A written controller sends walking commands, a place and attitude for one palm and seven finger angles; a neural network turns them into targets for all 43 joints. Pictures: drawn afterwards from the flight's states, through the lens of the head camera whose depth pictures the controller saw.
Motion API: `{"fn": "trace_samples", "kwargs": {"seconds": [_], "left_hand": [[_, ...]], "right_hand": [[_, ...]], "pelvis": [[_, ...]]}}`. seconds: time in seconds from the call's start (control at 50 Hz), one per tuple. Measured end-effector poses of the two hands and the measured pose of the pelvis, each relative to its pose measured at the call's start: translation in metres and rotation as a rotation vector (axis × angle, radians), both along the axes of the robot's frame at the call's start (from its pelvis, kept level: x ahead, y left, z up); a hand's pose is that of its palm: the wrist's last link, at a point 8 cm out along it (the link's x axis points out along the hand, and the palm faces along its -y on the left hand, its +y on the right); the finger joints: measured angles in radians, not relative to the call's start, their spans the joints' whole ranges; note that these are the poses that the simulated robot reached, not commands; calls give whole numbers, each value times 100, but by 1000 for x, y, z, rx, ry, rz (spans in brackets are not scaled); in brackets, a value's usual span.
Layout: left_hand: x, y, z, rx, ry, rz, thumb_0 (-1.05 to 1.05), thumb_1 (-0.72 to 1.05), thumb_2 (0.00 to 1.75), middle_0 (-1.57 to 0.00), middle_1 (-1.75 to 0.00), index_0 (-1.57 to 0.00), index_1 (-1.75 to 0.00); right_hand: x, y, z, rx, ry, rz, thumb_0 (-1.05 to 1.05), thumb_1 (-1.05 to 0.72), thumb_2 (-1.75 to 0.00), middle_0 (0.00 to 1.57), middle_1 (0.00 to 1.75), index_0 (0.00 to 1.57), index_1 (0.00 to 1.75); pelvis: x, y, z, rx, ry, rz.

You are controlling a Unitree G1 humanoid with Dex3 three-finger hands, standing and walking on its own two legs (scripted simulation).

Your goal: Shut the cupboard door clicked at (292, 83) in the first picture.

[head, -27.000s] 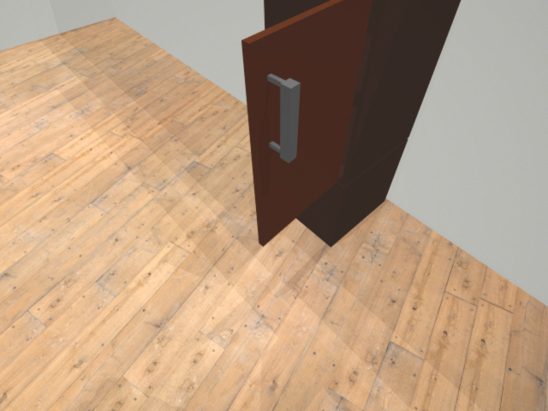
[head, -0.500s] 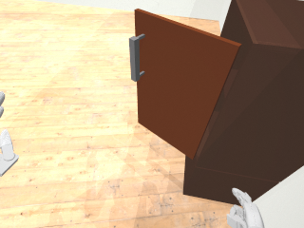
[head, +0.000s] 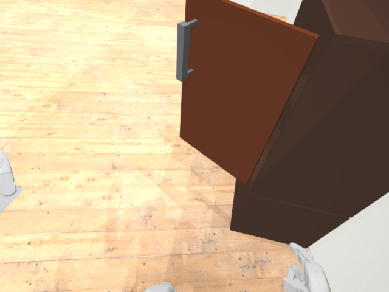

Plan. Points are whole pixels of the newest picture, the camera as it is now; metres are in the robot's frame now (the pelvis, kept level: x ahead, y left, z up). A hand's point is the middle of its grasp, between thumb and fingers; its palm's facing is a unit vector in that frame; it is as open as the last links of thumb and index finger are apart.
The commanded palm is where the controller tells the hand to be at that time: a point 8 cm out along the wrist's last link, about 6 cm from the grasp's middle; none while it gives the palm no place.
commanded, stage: step back with the hand held close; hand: left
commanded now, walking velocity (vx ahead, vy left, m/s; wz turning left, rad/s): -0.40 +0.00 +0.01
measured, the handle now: (187, 51) +0.73 +0.08 +0.11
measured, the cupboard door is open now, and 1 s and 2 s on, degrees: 61 61 61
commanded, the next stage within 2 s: stop stepping back and stand still in 0.56 s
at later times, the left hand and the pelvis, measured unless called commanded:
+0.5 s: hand out of the picture +0.12 +0.30 +0.18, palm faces +0.48 -0.74 -0.47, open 7.4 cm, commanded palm +0.05 +0.32 +0.20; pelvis -0.07 +0.01 +0.01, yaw +4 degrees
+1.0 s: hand out of the picture +0.01 +0.29 +0.20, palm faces +0.52 -0.78 -0.34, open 7.4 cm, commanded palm -0.01 +0.30 +0.20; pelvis -0.17 +0.01 +0.00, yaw -3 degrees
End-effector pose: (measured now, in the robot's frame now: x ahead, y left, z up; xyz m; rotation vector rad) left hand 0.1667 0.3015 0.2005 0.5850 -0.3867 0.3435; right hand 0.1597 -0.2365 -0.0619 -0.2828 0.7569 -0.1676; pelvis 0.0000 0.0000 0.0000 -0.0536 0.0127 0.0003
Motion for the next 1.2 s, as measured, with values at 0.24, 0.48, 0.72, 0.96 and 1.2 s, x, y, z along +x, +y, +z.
{"fn": "trace_samples", "kwargs": {"seconds": [0.24,0.48,0.72,0.96,1.2], "left_hand": [[-45,-18,2,-11,-13,9,1,88,90,-22,-30,-21,-30],[-83,26,-1,6,5,76,1,88,90,-21,-30,-21,-30],[-110,-16,0,-46,13,-90,1,89,90,-21,-30,-21,-30],[-204,2,21,19,-65,-10,1,88,90,-22,-30,-22,-30],[-171,3,-21,-204,52,-83,2,89,90,-20,-30,-20,-30]], "right_hand": [[-28,-21,7,-18,-3,4,2,-90,-90,20,30,20,30],[-73,2,8,-49,32,-30,2,-91,-90,20,30,20,30],[-101,30,9,55,-63,74,1,-90,-90,20,30,20,30],[-226,-26,-1,-23,0,-138,2,-90,-90,20,30,20,30],[-271,15,9,8,-7,-149,2,-91,-90,20,30,20,30]], "pelvis": [[-33,-17,2,10,19,32],[-64,6,6,-43,28,72],[-137,-6,9,-24,100,-57],[-165,-1,1,2,-16,-59],[-215,22,11,20,-32,-67]]}}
